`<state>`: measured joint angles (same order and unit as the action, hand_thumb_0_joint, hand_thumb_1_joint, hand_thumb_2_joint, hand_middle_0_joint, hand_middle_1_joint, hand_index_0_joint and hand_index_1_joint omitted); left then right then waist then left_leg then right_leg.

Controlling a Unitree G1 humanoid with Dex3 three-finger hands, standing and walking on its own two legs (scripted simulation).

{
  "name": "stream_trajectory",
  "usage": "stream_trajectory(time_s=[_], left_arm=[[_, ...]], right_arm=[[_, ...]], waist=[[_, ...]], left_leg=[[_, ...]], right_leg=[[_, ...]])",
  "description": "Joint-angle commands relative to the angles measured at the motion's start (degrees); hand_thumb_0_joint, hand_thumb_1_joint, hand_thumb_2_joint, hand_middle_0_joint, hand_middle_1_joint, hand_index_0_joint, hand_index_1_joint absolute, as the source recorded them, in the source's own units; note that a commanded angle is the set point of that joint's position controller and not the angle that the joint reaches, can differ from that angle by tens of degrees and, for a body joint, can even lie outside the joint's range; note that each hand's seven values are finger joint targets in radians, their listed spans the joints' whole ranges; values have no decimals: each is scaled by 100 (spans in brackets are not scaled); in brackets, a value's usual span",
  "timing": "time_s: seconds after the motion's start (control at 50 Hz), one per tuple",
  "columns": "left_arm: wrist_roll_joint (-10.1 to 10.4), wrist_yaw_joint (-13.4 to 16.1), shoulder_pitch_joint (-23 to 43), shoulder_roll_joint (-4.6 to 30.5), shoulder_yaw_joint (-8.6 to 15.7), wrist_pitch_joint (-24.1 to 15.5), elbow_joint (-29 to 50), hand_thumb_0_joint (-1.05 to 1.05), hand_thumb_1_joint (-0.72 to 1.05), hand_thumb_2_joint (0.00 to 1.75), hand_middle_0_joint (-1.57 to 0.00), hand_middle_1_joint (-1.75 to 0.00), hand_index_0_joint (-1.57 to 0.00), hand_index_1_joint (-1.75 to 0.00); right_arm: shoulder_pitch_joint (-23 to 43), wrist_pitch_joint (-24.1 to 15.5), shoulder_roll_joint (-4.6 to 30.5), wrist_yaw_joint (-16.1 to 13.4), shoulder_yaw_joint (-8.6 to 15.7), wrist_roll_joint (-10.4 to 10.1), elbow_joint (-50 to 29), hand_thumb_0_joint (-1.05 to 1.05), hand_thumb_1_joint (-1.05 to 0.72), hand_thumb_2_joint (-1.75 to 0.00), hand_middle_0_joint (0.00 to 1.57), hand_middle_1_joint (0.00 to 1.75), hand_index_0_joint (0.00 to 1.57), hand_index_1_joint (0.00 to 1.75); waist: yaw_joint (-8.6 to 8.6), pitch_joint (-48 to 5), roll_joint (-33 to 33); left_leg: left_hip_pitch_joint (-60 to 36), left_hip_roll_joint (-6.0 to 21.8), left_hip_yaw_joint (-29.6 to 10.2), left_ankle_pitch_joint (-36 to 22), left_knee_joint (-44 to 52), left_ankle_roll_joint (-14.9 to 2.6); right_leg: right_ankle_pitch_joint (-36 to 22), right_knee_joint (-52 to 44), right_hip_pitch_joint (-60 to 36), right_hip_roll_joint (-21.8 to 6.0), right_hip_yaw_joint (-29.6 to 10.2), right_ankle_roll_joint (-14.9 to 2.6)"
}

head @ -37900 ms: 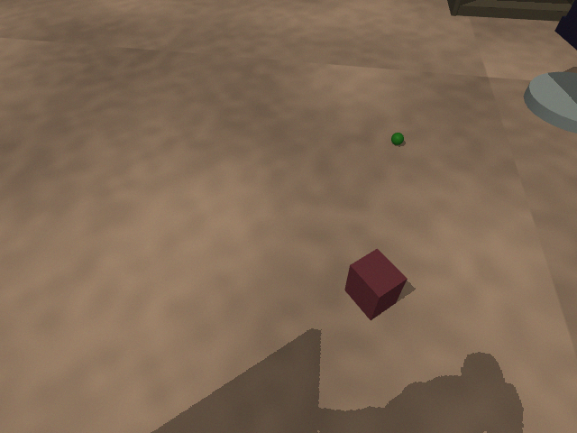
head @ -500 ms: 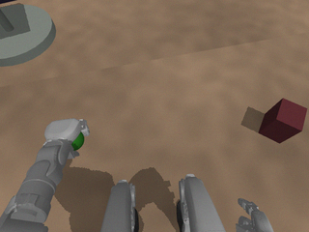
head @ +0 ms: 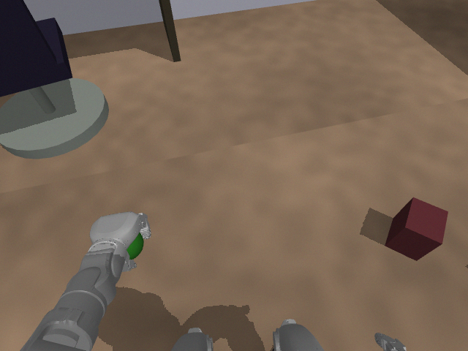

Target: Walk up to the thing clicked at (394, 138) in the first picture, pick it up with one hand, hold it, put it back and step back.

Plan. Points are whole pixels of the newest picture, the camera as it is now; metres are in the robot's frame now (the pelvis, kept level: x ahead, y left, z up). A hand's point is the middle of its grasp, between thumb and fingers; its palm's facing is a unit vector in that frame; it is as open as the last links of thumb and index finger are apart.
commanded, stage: lift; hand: left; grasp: from above
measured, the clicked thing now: (126, 244) +0.35 +0.23 -0.09
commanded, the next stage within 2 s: hold in 0.12 s
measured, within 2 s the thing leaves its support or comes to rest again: neither
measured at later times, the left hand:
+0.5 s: hand (117, 229) +0.35 +0.22 -0.02, palm faces -0.45 -0.06 -0.89, open 8.3 cm
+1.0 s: hand (113, 225) +0.34 +0.22 +0.01, palm faces -0.45 -0.05 -0.89, open 8.4 cm
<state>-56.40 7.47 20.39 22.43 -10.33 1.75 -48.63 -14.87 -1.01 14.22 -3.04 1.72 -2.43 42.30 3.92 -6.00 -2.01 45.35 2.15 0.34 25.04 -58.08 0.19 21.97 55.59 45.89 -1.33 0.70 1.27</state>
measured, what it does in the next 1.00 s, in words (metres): rises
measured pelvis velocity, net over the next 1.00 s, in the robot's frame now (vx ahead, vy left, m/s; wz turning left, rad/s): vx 0.04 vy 0.00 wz -0.02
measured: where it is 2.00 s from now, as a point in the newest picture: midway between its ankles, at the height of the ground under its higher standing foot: outside the picture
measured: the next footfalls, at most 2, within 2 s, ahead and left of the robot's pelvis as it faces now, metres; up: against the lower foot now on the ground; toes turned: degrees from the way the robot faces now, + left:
none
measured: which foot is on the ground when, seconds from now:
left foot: down 0.00-1.00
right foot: down 0.00-1.00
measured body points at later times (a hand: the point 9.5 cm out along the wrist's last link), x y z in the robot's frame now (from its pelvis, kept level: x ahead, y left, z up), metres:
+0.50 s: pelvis +0.03 +0.00 +0.04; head +0.07 -0.01 +0.49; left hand +0.37 +0.22 +0.03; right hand +0.14 -0.27 -0.08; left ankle +0.03 +0.12 -0.67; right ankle +0.05 -0.14 -0.67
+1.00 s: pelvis +0.04 +0.00 +0.05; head +0.05 -0.02 +0.50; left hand +0.36 +0.22 +0.06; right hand +0.15 -0.27 -0.07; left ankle +0.03 +0.12 -0.67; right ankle +0.05 -0.14 -0.67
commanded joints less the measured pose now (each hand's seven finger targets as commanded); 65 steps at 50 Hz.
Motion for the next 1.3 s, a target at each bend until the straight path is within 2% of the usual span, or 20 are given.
stream_trajectory(time_s=[0.0, 0.08, 0.14, 0.22, 0.26, 0.4, 0.44, 0.5, 0.58, 0.76, 0.86, 0.9, 0.94, 0.98, 1.02, 1.04, 1.14, 1.16, 1.24, 1.28], left_arm=[[-32, 248, 1648, 1216, 479, -49, 991, 0, 51, 77, -84, -86, -88, -82], [-42, 257, 1737, 1116, 392, -85, 1054, 0, 49, 79, -82, -87, -86, -83], [1, 256, 1767, 1132, 393, -86, 1167, 0, 52, 78, -84, -88, -88, -83], [14, 225, 1555, 1129, 400, -83, 1104, 0, 53, 78, -83, -90, -88, -84], [-42, 167, 1667, 1119, 329, -105, 1196, 0, 53, 78, -83, -89, -88, -83], [-60, -1, 1551, 1107, 345, -120, 1195, 0, 49, 78, -80, -90, -86, -84], [-50, -47, 1529, 1187, 395, -140, 1303, 0, 51, 78, -81, -89, -86, -84], [-61, -188, 1453, 1110, 324, -158, 1292, 0, 47, 79, -80, -88, -85, -83], [-78, -255, 1451, 1125, 359, -166, 1472, 0, 47, 80, -78, -91, -83, -85], [-58, -404, 1416, 1281, 474, -188, 1746, 0, 45, 82, -78, -90, -82, -85], [-61, -490, 1362, 1207, 417, -195, 1870, 0, 44, 83, -77, -93, -81, -88], [-69, -527, 1405, 1275, 469, -219, 2073, 0, 43, 84, -76, -93, -80, -89], [-57, -551, 1314, 1172, 392, -208, 1999, 0, 43, 84, -74, -96, -80, -90], [-69, -551, 1289, 1269, 489, -201, 2033, 0, 44, 84, -76, -94, -81, -89], [-48, -582, 1295, 1195, 405, -212, 2060, 0, 43, 86, -75, -96, -80, -91], [-56, -599, 1234, 1257, 466, -212, 2044, 0, 44, 85, -75, -96, -80, -91], [-18, -619, 1312, 1271, 490, -233, 2219, 0, 41, 84, -73, -96, -78, -91], [-9, -628, 1179, 1280, 509, -231, 2182, 0, 41, 84, -74, -96, -79, -90], [-55, -678, 1175, 1228, 445, -227, 2243, 0, 42, 82, -73, -97, -79, -91], [-36, -686, 1233, 1301, 531, -242, 2374, 0, 42, 83, -72, -99, -78, -93]], right_arm=[[-21, -180, 782, -68, 301, 6, -584, 0, -90, -90, 20, 30, 20, 30], [8, -163, 759, -64, 303, -11, -586, 0, -90, -90, 20, 30, 20, 30], [-1, -160, 781, -67, 331, -14, -539, 0, -90, -90, 20, 30, 20, 30], [33, -116, 801, -58, 347, -31, -538, 0, -90, -90, 20, 30, 20, 30], [82, -104, 794, -59, 348, -37, -551, 0, -90, -90, 20, 30, 20, 30], [106, -46, 787, -39, 347, -55, -536, 0, -90, -90, 20, 30, 20, 30], [137, -21, 832, -27, 375, -58, -587, 0, -90, -90, 20, 30, 20, 30], [124, 20, 854, -16, 391, -71, -635, 0, -90, -90, 20, 30, 20, 30], [112, 59, 835, 3, 392, -67, -702, 0, -90, -90, 20, 30, 20, 30], [230, 150, 864, 16, 393, -86, -872, 0, -90, -90, 20, 30, 20, 30], [296, 190, 825, 15, 363, -104, -967, 0, -90, -90, 20, 30, 20, 30], [296, 200, 837, 10, 373, -112, -970, 0, -91, -90, 20, 30, 20, 30], [346, 204, 825, 4, 340, -113, -997, 0, -90, -90, 20, 30, 20, 30], [392, 212, 838, -5, 353, -120, -1021, 0, -91, -90, 20, 30, 20, 30], [426, 206, 817, -3, 325, -120, -1029, 0, -91, -90, 20, 30, 20, 30], [465, 215, 829, -7, 342, -128, -1043, 0, -91, -90, 20, 30, 20, 30], [559, 211, 795, -28, 301, -138, -1079, 0, -91, -90, 20, 30, 20, 30], [636, 209, 774, -41, 283, -141, -1074, 0, -91, -90, 20, 30, 20, 30], [680, 210, 764, -57, 269, -144, -1071, 0, -91, -90, 20, 30, 20, 30], [690, 208, 771, -65, 276, -155, -1102, 0, -91, -90, 20, 30, 20, 30]], waist=[[-98, -1564, -95], [-38, -1487, 10], [-94, -1603, -56], [-117, -1444, 141], [-112, -1465, 135], [-150, -1341, 34], [-228, -1419, 36], [-164, -1321, 68], [-223, -1427, 36], [-287, -1264, 41], [-317, -1100, 53], [-343, -1273, 85], [-299, -1023, 67], [-358, -1062, 87], [-312, -1014, 111], [-385, -1014, 80], [-322, -964, 188], [-420, -916, 219], [-352, -879, 176], [-416, -896, 122]], left_leg=[[-1288, -261, -112, -765, 1353, -48], [-1516, -274, -63, -811, 1594, -56], [-1822, -267, -46, -1207, 1709, -39], [-1980, -285, -7, -1352, 1890, -53], [-2076, -311, 45, -1434, 1942, -64], [-2440, -293, 51, -1945, 2170, -29], [-2568, -295, 66, -2063, 2234, -27], [-2697, -277, 74, -2316, 2280, -16], [-2769, -289, 105, -2582, 2318, -23], [-2900, -285, 113, -2395, 2558, -43], [-2938, -277, 119, -2259, 2689, -60], [-3057, -285, 132, -2344, 2703, -70], [-3002, -276, 134, -2197, 2775, -67], [-3078, -279, 142, -2138, 2830, -68], [-3082, -270, 136, -2133, 2862, -75], [-3106, -279, 142, -2099, 2891, -75], [-3147, -318, 184, -1836, 2953, -118], [-3126, -324, 176, -1820, 2989, -111], [-3199, -318, 194, -1786, 3050, -111], [-3233, -317, 181, -1807, 3079, -93]], right_leg=[[-524, -1240, -1274, 274, -70, -196], [-587, -1521, -1534, 271, -116, -178], [-944, -1616, -1736, 274, -99, -181], [-1097, -1817, -1940, 272, -95, -168], [-1199, -1919, -2096, 261, -134, -155], [-1589, -2049, -2292, 296, -90, -185], [-1683, -2093, -2464, 304, -73, -189], [-1870, -2117, -2474, 323, -44, -190], [-2147, -2136, -2639, 321, -64, -191], [-1979, -2331, -2812, 304, -49, -190], [-1862, -2451, -2848, 300, -55, -190], [-1947, -2456, -2929, 296, -74, -181], [-1798, -2520, -2858, 299, -65, -192], [-1725, -2578, -2897, 297, -57, -190], [-1732, -2584, -2907, 291, -62, -188], [-1686, -2624, -2944, 280, -51, -186], [-1507, -2777, -2980, 238, -122, -141], [-1449, -2809, -3027, 234, -107, -139], [-1429, -2842, -3020, 232, -126, -148], [-1404, -2865, -3029, 244, -120, -159]])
